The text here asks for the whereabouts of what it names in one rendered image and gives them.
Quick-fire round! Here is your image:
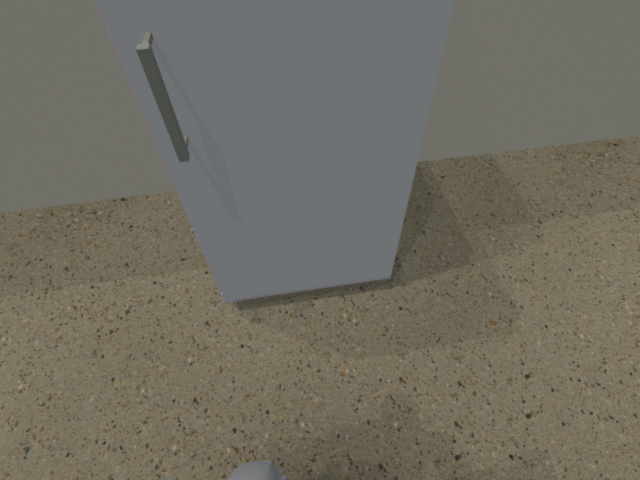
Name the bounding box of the fridge door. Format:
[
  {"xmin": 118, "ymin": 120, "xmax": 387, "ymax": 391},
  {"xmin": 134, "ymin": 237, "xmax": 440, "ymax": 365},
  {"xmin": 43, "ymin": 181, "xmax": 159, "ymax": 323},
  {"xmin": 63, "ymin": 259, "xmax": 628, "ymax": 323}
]
[{"xmin": 98, "ymin": 0, "xmax": 455, "ymax": 300}]

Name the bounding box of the handle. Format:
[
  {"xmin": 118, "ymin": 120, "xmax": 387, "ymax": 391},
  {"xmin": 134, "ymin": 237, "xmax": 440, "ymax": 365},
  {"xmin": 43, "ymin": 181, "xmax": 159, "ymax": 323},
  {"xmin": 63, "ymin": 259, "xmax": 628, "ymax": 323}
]
[{"xmin": 136, "ymin": 32, "xmax": 190, "ymax": 162}]

